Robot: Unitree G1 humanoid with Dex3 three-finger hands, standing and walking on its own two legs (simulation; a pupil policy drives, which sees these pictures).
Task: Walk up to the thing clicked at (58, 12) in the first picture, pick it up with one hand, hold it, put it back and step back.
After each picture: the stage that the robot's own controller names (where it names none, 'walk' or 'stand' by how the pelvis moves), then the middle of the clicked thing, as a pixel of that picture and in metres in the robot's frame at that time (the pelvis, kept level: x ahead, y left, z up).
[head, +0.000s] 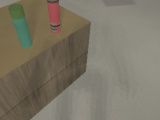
stand; (54, 14) +0.91 +0.20 -0.04
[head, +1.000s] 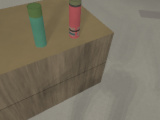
rise first; (74, 18) +0.85 +0.10 -0.03
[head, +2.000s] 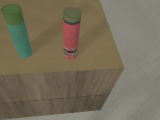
walk; (71, 36) +0.58 +0.12 +0.00
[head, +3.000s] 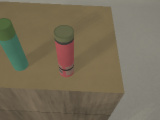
walk; (65, 54) +0.48 +0.10 -0.01
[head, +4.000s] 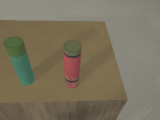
stand; (72, 66) +0.48 +0.05 -0.04
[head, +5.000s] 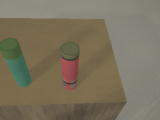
stand; (70, 68) +0.46 +0.06 -0.04
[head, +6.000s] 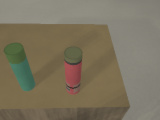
stand; (73, 73) +0.45 +0.05 -0.04
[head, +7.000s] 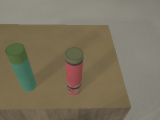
stand; (74, 73) +0.45 +0.05 -0.04
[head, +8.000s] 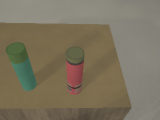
rise first; (74, 73) +0.45 +0.05 -0.04
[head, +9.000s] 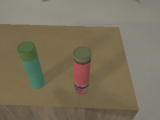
rise first; (81, 73) +0.46 +0.04 -0.04
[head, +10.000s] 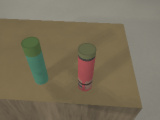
go down; (85, 69) +0.47 +0.03 -0.04
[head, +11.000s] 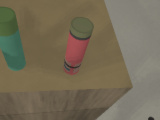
go down; (75, 50) +0.47 +0.01 +0.02
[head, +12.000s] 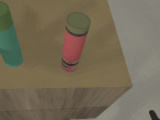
approach; (73, 47) +0.47 +0.02 +0.03
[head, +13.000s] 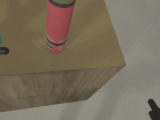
close; (58, 23) +0.50 +0.04 +0.08
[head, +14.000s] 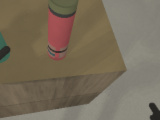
lift; (59, 31) +0.48 +0.04 +0.07
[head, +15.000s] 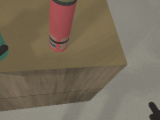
lift; (61, 21) +0.51 +0.03 +0.08
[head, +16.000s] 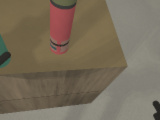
lift; (61, 24) +0.51 +0.03 +0.08
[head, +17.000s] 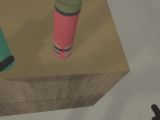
lift; (64, 30) +0.49 +0.03 +0.07
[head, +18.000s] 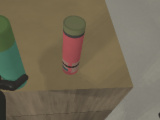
lift; (72, 49) +0.48 +0.03 +0.04
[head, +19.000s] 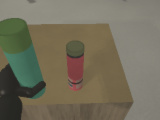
hold; (75, 68) +0.48 +0.04 -0.01
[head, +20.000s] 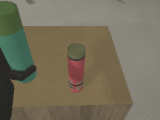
crouch; (76, 70) +0.47 +0.03 -0.02
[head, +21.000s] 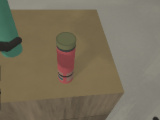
lower; (65, 61) +0.48 +0.04 -0.02
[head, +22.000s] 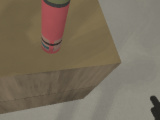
lower; (53, 23) +0.50 +0.04 +0.08
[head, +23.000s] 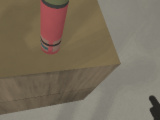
lower; (52, 23) +0.50 +0.04 +0.08
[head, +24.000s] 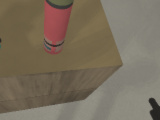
lower; (56, 24) +0.50 +0.04 +0.08
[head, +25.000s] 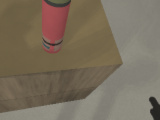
lower; (54, 22) +0.50 +0.04 +0.08
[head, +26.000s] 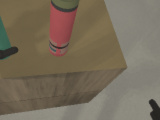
open; (61, 26) +0.50 +0.03 +0.08
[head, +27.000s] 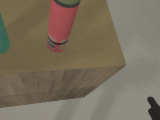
sink last; (61, 22) +0.50 +0.04 +0.07
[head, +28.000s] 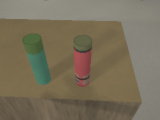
stand; (82, 63) +0.48 +0.04 +0.01
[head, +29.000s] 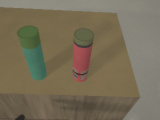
stand; (81, 58) +0.48 +0.03 +0.02
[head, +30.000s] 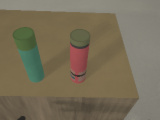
stand; (78, 59) +0.47 +0.04 +0.02
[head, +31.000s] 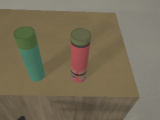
stand; (79, 58) +0.48 +0.03 +0.02
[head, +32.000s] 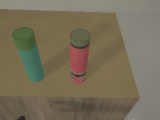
stand; (79, 59) +0.47 +0.04 +0.02
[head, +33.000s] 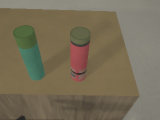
stand; (79, 57) +0.48 +0.04 +0.02
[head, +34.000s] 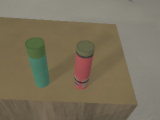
stand; (83, 67) +0.48 +0.02 -0.02
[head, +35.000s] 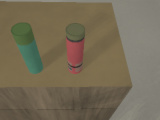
walk; (75, 51) +0.51 +0.05 -0.02
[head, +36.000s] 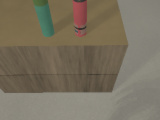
walk; (80, 15) +0.76 +0.06 -0.02
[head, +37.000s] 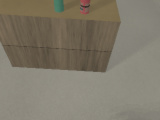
stand; out of the picture +1.09 +0.01 -0.02
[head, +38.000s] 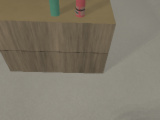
stand; out of the picture +1.09 +0.04 -0.04
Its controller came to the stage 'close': yes
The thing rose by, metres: 0.00
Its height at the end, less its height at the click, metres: +0.00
